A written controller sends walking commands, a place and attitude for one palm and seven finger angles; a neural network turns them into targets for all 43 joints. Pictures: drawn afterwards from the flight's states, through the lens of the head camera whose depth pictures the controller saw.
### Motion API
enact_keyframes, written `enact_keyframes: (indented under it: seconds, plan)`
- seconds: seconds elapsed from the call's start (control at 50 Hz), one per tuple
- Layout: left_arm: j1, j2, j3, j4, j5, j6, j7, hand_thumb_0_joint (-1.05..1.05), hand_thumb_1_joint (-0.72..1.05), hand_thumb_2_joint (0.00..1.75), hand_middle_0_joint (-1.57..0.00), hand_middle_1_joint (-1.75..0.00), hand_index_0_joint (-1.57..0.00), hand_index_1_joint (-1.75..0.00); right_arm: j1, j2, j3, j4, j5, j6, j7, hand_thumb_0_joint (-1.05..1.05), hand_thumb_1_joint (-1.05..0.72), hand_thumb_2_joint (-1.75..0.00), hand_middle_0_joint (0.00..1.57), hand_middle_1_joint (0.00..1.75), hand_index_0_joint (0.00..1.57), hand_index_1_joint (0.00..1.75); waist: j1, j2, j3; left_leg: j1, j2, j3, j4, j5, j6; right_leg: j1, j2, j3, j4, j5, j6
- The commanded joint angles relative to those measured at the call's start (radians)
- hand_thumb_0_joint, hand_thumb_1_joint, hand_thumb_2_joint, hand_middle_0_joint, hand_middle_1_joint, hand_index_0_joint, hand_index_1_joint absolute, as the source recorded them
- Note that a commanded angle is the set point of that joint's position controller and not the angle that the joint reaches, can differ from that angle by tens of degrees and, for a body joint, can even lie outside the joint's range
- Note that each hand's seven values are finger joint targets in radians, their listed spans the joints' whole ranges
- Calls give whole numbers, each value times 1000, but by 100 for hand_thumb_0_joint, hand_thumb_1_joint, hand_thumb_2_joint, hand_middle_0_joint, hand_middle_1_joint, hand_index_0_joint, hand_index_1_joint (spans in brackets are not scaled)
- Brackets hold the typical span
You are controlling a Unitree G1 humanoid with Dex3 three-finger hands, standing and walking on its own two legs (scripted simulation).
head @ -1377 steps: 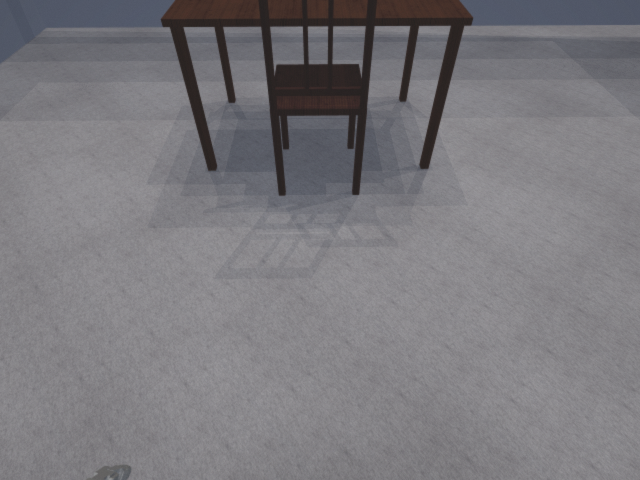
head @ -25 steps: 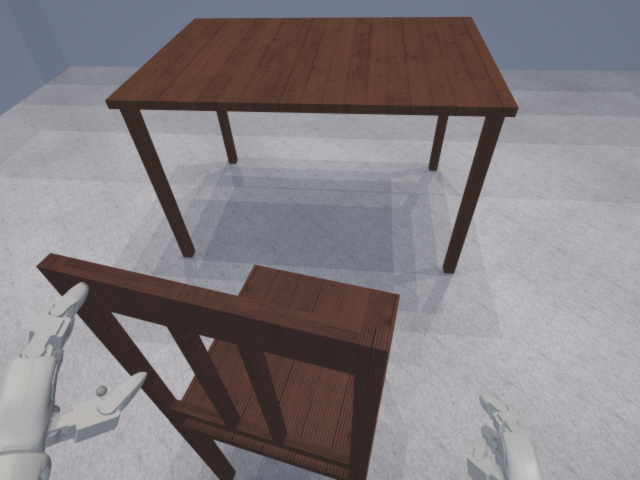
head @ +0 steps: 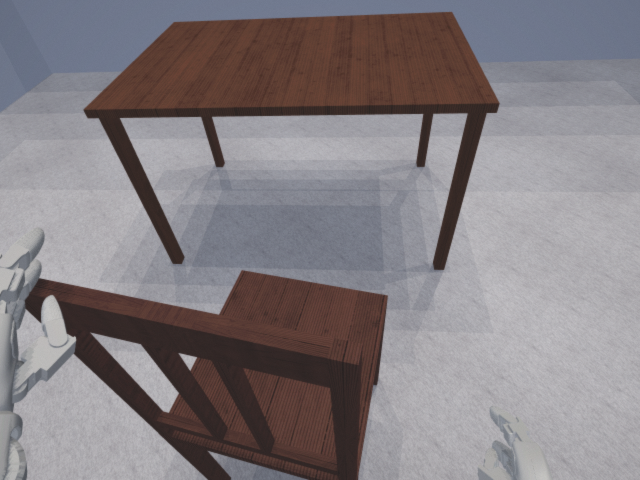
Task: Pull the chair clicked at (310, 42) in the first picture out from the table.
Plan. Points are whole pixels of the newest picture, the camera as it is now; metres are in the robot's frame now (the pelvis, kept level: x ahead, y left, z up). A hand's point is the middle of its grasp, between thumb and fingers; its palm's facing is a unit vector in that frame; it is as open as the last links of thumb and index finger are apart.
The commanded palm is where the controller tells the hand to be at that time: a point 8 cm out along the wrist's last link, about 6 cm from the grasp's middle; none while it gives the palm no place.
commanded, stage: draw the hand back to the body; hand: left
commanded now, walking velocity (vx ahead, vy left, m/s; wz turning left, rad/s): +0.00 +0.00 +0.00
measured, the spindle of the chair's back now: (193, 395) +0.23 +0.23 -0.07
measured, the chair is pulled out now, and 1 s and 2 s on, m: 0.65 0.65 0.65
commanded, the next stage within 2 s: step back with the hand held close in 0.04 s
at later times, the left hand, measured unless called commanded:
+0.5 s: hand (66, 359) +0.17 +0.26 +0.16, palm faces +0.35 -0.75 -0.56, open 7.4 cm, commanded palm +0.11 +0.31 +0.18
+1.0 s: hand out of the picture +0.10 +0.29 +0.16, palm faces +0.47 -0.73 -0.49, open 7.4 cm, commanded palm +0.04 +0.32 +0.18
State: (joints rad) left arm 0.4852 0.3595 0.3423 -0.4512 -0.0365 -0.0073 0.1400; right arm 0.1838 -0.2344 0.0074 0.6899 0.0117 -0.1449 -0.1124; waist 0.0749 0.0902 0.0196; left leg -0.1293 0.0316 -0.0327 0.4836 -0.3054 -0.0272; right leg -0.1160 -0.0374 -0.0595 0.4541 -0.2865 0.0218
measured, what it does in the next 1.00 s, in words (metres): shifts its weight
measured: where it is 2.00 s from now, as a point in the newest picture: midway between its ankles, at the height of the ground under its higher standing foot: outside the picture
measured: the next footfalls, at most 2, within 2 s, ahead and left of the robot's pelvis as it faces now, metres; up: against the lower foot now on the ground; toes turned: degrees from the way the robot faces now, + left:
left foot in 1.60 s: -0.07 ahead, +0.14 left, +0.00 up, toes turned +1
right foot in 1.82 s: -0.14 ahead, -0.14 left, +0.00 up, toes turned +0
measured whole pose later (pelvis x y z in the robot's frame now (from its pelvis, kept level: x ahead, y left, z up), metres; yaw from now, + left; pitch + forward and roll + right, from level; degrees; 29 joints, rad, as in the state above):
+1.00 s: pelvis -0.10 +0.02 -0.01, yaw +1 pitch -1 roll -1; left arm 0.54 0.43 0.44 -0.52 -0.03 -0.16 0.18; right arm 0.23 -0.20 0.02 0.60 0.01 -0.12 -0.12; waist 0.01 0.01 0.04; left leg -0.39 0.01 -0.04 0.60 -0.21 0.00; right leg -0.35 -0.05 -0.04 0.54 -0.17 0.03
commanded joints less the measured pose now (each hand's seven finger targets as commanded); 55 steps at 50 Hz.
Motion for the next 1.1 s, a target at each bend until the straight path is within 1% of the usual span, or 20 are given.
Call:
enact_keyframes:
  seconds: [0.0, 0.12, 0.14, 0.16, 0.2, 0.22, 0.24, 0.28, 0.34, 0.4, 0.52, 0.54, 0.64, 0.72, 0.76, 0.84, 0.9, 0.96, 1.0, 1.08]
  plan:
    - [-76, 182, 125, -170, 0, -61, 23, 0, 90, 90, -20, -30, -20, -30, -144, -80, -27, -163, 2, -53, -14, 0, -90, -90, 20, 30, 20, 30, 2, -28, -93, 31, 34, 19, -49, 318, 43, -2, -41, -10, -60, 291, -42]
    - [-85, 194, 124, -189, 1, -68, 22, 0, 90, 90, -20, -30, -20, -30, -150, -82, -29, -163, 2, -57, -14, 0, -90, -90, 20, 30, 20, 30, 6, -39, -112, 41, 32, 21, -45, 328, 49, 5, -41, -6, -60, 310, -40]
    - [-147, 186, 96, -204, 4, -66, 18, 0, 90, 90, -20, -30, -20, -30, -151, -93, -24, -163, 0, -60, -15, 0, -90, -90, 20, 30, 20, 30, -8, -12, -116, 44, 29, 21, -48, 305, 47, 2, -44, -1, -64, 286, -40]
    - [-240, 267, 197, -224, -23, -108, 18, 0, 90, 90, -20, -30, -20, -30, -118, -114, -32, -188, 10, -23, -18, 0, -90, -90, 20, 30, 20, 30, -64, -34, 36, -30, 48, -10, -22, 280, 60, -130, -81, 116, -127, 355, -51]
    - [-81, 176, 140, -104, -10, -105, 3, 0, 90, 90, -20, -30, -20, -30, -113, -94, -38, -183, 0, 21, -12, 0, -90, -90, 20, 30, 20, 30, -68, -122, -31, -1, 49, -12, 0, 306, 56, -99, -106, 99, -105, 427, -55]
    - [-58, 177, 140, -131, -7, -111, 0, 0, 90, 90, -20, -30, -20, -30, -115, -96, -39, -197, -1, 35, -10, 0, -90, -90, 20, 30, 20, 30, -67, -113, -72, 0, 51, -13, -2, 345, 56, -71, -108, 87, -86, 451, -52]
    - [-50, 205, 165, -171, -7, -119, 3, 0, 90, 90, -20, -30, -20, -30, -116, -99, -44, -208, 0, 44, -10, 0, -90, -90, 20, 30, 20, 30, -63, -63, -121, 8, 55, -15, -18, 381, 56, -40, -113, 83, -65, 455, -52]
    - [26, 190, 164, -184, -6, -128, 8, 0, 90, 90, -20, -30, -20, -30, -118, -90, -42, -229, 1, 62, -10, 0, -90, -90, 20, 30, 20, 30, -56, -10, -163, 8, 66, -21, -33, 472, 56, -15, -101, 70, -32, 455, -49]
    - [75, 226, 202, -214, -10, -135, 17, 0, 90, 90, -20, -30, -20, -30, -126, -86, -50, -245, 6, 78, -13, 0, -90, -90, 20, 30, 20, 30, -54, -24, -212, 13, 81, -33, -49, 544, 56, 3, -93, 52, 0, 450, -41]
    - [103, 211, 195, -191, -12, -134, 21, 0, 90, 90, -20, -30, -20, -30, -126, -78, -53, -255, 11, 90, -17, 0, -90, -90, 20, 30, 20, 30, -55, -71, -199, -16, 89, -32, -45, 543, 56, -14, -92, 49, 5, 445, -36]
    - [68, 210, 177, -196, -15, -139, 29, 0, 90, 90, -20, -30, -20, -30, -117, -85, -54, -256, 14, 79, -25, 0, -90, -90, 20, 30, 20, 30, -56, -87, -151, -95, 88, -48, -66, 321, 56, -70, -90, 69, -16, 289, -32]
    - [55, 222, 182, -205, -16, -142, 32, 0, 90, 90, -20, -30, -20, -30, -118, -90, -55, -249, 13, 76, -27, 0, -90, -90, 20, 30, 20, 30, -59, -47, -140, -104, 85, -46, -73, 272, 58, -80, -94, 82, -27, 263, -37]
    - [29, 241, 188, -236, -10, -154, 46, 0, 90, 90, -20, -30, -20, -30, -98, -89, -51, -248, 12, 56, -25, 0, -90, -90, 20, 30, 20, 30, -64, -88, -99, -169, 54, -44, -46, -30, 57, -160, -113, 126, -99, 46, -51]
    - [-1, 238, 182, -263, -3, -171, 59, 0, 90, 90, -20, -30, -20, -30, -76, -93, -41, -255, 7, 32, -23, 0, -90, -90, 20, 30, 20, 30, -68, -100, -63, -186, 38, -56, 21, -163, 50, -279, -131, 136, -135, -175, -69]
    - [18, 239, 192, -273, -1, -180, 65, 0, 90, 90, -20, -30, -20, -30, -77, -92, -34, -253, 2, 20, -29, 0, -90, -90, 20, 30, 20, 30, -69, -10, -68, -222, 65, -84, -46, -191, 64, -251, -106, 111, -89, -162, -56]
    - [19, 241, 218, -269, 8, -198, 64, 0, 90, 90, -20, -30, -20, -30, -85, -105, -40, -263, 10, -7, -32, 0, -90, -90, 20, 30, 20, 30, -65, 116, -62, -464, 135, -169, -225, -332, 104, -17, -20, 49, 103, -63, -15]
    - [31, 232, 213, -268, 6, -211, 56, 0, 90, 90, -20, -30, -20, -30, -68, -101, -40, -257, 4, -27, -21, 0, -90, -90, 20, 30, 20, 30, -61, 42, -87, -418, 115, -143, -160, -227, 92, -27, -33, 65, 79, 36, -19]
    - [16, 219, 203, -270, 10, -218, 51, 0, 90, 90, -20, -30, -20, -30, -58, -104, -44, -245, 0, -40, -15, 0, -90, -90, 20, 30, 20, 30, -64, 44, -49, -460, 107, -122, -142, -324, 88, -60, -43, 95, 40, -66, -24]
    - [-6, 219, 201, -271, 17, -222, 51, 0, 90, 90, -20, -30, -20, -30, -47, -109, -47, -245, -2, -44, -8, 0, -90, -90, 20, 30, 20, 30, -66, -18, -21, -463, 90, -114, -92, -345, 83, -119, -54, 125, -2, -124, -35]
    - [-20, 242, 214, -290, 9, -223, 60, 0, 90, 90, -20, -30, -20, -30, -40, -95, -47, -217, -12, -39, -1, 0, -90, -90, 20, 30, 20, 30, -73, -110, -78, -274, 36, -58, 82, -191, 52, -281, -137, 188, -92, -78, -85]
